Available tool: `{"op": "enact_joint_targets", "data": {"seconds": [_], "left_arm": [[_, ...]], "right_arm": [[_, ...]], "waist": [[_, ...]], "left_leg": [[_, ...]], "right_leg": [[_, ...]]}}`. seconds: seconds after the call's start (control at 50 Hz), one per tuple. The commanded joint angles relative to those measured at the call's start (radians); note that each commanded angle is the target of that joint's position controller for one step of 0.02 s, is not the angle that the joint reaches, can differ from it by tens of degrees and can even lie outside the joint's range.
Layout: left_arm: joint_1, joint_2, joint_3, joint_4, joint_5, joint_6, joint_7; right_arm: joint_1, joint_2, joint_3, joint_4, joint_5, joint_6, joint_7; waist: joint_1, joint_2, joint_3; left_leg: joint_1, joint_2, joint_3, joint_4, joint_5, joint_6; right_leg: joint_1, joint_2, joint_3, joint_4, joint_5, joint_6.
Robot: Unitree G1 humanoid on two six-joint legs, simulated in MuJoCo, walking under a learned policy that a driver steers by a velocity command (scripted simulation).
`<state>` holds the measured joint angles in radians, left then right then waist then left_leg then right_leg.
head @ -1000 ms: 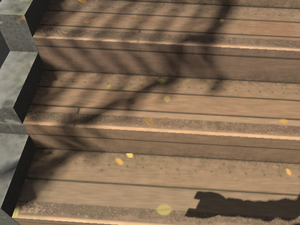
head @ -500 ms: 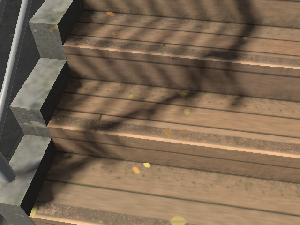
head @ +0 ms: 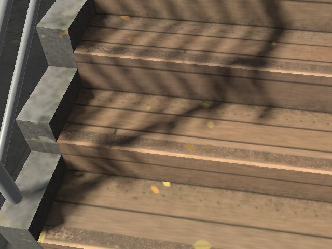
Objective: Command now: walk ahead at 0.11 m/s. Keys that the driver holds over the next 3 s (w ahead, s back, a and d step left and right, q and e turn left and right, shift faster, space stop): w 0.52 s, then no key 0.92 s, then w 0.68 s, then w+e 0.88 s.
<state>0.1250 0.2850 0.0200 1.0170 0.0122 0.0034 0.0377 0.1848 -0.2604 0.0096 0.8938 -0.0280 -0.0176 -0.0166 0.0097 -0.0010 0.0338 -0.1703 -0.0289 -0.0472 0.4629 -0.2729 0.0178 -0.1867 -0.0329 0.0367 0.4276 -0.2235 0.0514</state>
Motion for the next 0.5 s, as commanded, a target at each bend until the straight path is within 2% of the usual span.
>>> {"op": "enact_joint_targets", "data": {"seconds": [0.02, 0.06, 0.1, 0.12, 0.18, 0.22, 0.24, 0.26, 0.28, 0.3, 0.32, 0.34, 0.36, 0.38, 0.42, 0.44, 0.46, 0.48, 0.5], "left_arm": [[-0.006, 0.063, -0.002, -0.016, 0.007, 0.0, -0.015], [-0.008, 0.079, 0.0, -0.016, 0.014, -0.007, -0.02], [0.005, 0.079, -0.003, -0.014, 0.018, -0.019, -0.025], [0.006, 0.13, 0.017, -0.016, -0.021, -0.042, -0.013], [0.035, 0.075, 0.006, -0.016, -0.022, -0.082, -0.021], [0.075, 0.076, 0.008, -0.003, -0.025, -0.102, -0.032], [0.124, 0.093, 0.015, 0.016, -0.027, -0.114, -0.038], [0.204, 0.147, 0.033, 0.04, -0.034, -0.119, -0.042], [0.316, 0.204, 0.053, 0.066, -0.038, -0.123, -0.048], [0.383, 0.218, 0.062, 0.08, -0.027, -0.132, -0.052], [0.364, 0.199, 0.058, 0.075, -0.013, -0.141, -0.053], [0.321, 0.174, 0.056, 0.057, -0.013, -0.14, -0.049], [0.27, 0.155, 0.053, 0.032, -0.022, -0.129, -0.043], [0.232, 0.128, 0.046, 0.013, -0.023, -0.115, -0.033], [0.158, 0.135, 0.048, -0.018, -0.032, -0.098, -0.015], [0.136, 0.158, 0.054, -0.031, -0.036, -0.098, -0.007], [0.158, 0.191, 0.065, -0.036, -0.034, -0.099, -0.005], [0.146, 0.223, 0.075, -0.049, -0.032, -0.1, -0.007], [0.149, 0.211, 0.074, -0.046, -0.036, -0.091, -0.01]], "right_arm": [[-0.005, -0.113, -0.019, -0.011, 0.007, -0.001, -0.011], [-0.013, -0.151, -0.034, 0.002, 0.007, 0.008, -0.011], [-0.015, -0.156, -0.041, 0.009, 0.011, 0.011, -0.004], [-0.007, -0.18, -0.051, -0.006, 0.023, 0.002, -0.017], [0.022, -0.15, -0.05, -0.002, 0.031, -0.018, -0.024], [0.012, -0.116, -0.043, -0.014, 0.033, -0.034, -0.022], [-0.005, -0.087, -0.036, -0.027, 0.042, -0.045, -0.02], [-0.034, -0.073, -0.032, -0.052, 0.032, -0.058, -0.017], [-0.073, -0.082, -0.031, -0.079, 0.026, -0.073, -0.015], [-0.142, -0.098, -0.033, -0.11, 0.04, -0.086, -0.012], [-0.155, -0.111, -0.036, -0.126, 0.058, -0.091, -0.006], [-0.149, -0.106, -0.035, -0.133, 0.065, -0.094, 0.003], [-0.162, -0.114, -0.035, -0.146, 0.047, -0.098, 0.009], [-0.175, -0.106, -0.033, -0.156, 0.035, -0.097, 0.012], [-0.155, -0.045, -0.007, -0.165, 0.021, -0.093, 0.025], [-0.163, -0.026, 0.003, -0.175, 0.018, -0.092, 0.029], [-0.173, -0.049, -0.004, -0.183, 0.022, -0.088, 0.027], [-0.132, -0.077, -0.016, -0.175, 0.028, -0.08, 0.02], [0.035, -0.095, -0.029, -0.109, 0.028, -0.064, 0.01]], "waist": [[0.002, 0.049, -0.039], [0.001, 0.075, -0.009], [0.001, 0.094, 0.028], [-0.013, 0.073, 0.058], [-0.008, 0.095, 0.065], [0.006, 0.033, 0.074], [0.02, -0.035, 0.058], [0.042, -0.16, 0.039], [0.087, -0.236, 0.016], [0.126, -0.23, 0.035], [0.102, -0.13, 0.036], [0.074, -0.102, 0.014], [0.056, -0.097, 0.017], [0.047, -0.081, 0.009], [0.009, -0.097, 0.019], [0.001, -0.105, 0.013], [0.006, -0.097, -0.009], [-0.023, -0.12, -0.037], [-0.083, -0.166, -0.102]], "left_leg": [[-0.066, 0.098, -0.121, -0.211, -0.093, 0.017], [-0.061, 0.098, -0.143, -0.232, -0.217, 0.042], [-0.073, 0.108, -0.162, -0.246, -0.296, 0.063], [-0.078, 0.092, -0.144, -0.208, -0.324, 0.067], [-0.065, 0.126, -0.182, -0.176, -0.335, 0.093], [-0.097, 0.073, -0.109, -0.08, -0.219, 0.078], [-0.13, 0.019, -0.031, 0.021, -0.117, 0.053], [-0.246, -0.035, 0.052, 0.168, -0.042, 0.013], [-0.415, -0.036, 0.073, 0.303, -0.103, -0.01], [-0.593, -0.011, 0.035, 0.507, -0.346, -0.016], [-0.672, 0.048, -0.024, 0.644, -0.36, -0.007], [-0.709, 0.096, -0.03, 0.67, -0.304, 0.007], [-0.719, 0.134, -0.012, 0.632, -0.238, 0.01], [-0.668, 0.152, 0.004, 0.552, -0.174, 0.003], [-0.427, 0.125, 0.063, 0.361, -0.07, -0.028], [-0.285, 0.092, 0.094, 0.261, -0.011, -0.04], [-0.197, 0.05, 0.117, 0.208, 0.067, -0.052], [-0.13, 0.027, 0.116, 0.179, 0.124, -0.053], [-0.024, 0.008, 0.115, 0.198, 0.124, -0.033]], "right_leg": [[0.084, -0.017, 0.022, -0.055, 0.037, -0.029], [0.031, 0.015, -0.014, -0.003, -0.055, -0.037], [-0.018, 0.033, -0.032, 0.022, -0.123, -0.045], [-0.076, 0.062, -0.07, 0.056, -0.163, -0.042], [-0.129, 0.045, -0.045, 0.068, -0.188, -0.076], [-0.085, 0.032, 0.001, 0.021, -0.183, -0.109], [-0.016, -0.002, 0.069, -0.031, -0.15, -0.14], [0.119, -0.07, 0.201, -0.084, -0.057, -0.193], [0.276, -0.208, 0.403, -0.147, 0.058, -0.289], [0.373, -0.34, 0.556, -0.195, 0.21, -0.372], [0.398, -0.37, 0.543, -0.179, 0.279, -0.379], [0.413, -0.352, 0.462, -0.176, 0.291, -0.346], [0.387, -0.319, 0.378, -0.194, 0.318, -0.299], [0.337, -0.289, 0.311, -0.224, 0.306, -0.259], [0.124, -0.187, 0.16, -0.268, 0.287, -0.21], [0.023, -0.139, 0.099, -0.284, 0.285, -0.196], [-0.004, -0.129, 0.09, -0.285, 0.323, -0.198], [0.002, -0.145, 0.096, -0.249, 0.436, -0.196], [0.017, -0.154, 0.075, -0.148, 0.535, -0.184]]}}
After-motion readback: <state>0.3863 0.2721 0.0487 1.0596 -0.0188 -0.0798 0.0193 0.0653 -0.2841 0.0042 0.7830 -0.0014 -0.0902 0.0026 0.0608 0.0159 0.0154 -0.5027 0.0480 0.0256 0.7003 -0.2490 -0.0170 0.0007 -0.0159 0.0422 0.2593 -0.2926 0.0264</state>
